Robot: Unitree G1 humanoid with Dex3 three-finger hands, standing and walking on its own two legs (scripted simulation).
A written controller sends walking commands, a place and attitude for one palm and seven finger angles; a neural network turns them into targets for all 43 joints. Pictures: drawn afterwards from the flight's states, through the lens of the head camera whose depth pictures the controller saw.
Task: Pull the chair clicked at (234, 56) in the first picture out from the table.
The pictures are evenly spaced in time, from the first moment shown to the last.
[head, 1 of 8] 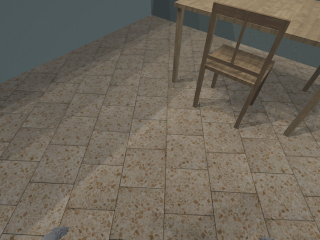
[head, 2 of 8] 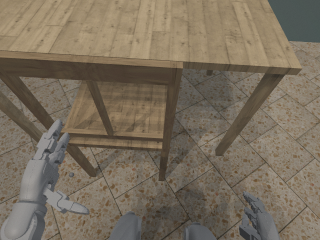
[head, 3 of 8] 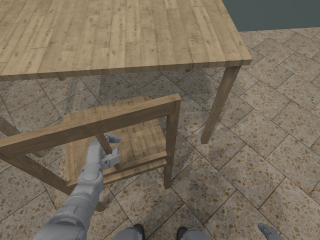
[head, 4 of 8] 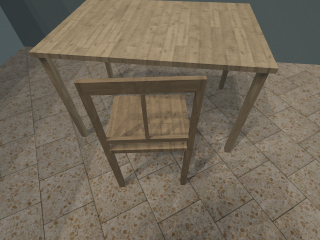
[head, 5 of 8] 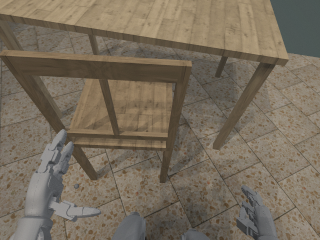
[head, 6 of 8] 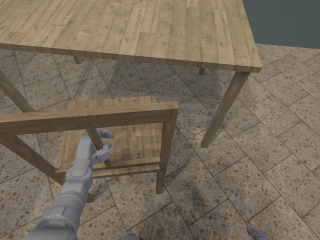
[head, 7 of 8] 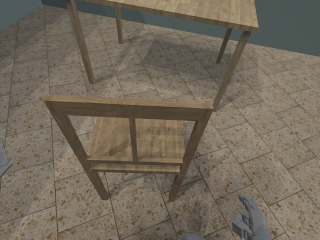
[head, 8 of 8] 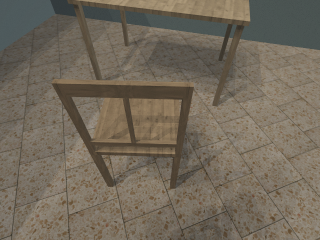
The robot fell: no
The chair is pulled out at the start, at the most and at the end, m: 0.00 0.69 0.69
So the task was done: yes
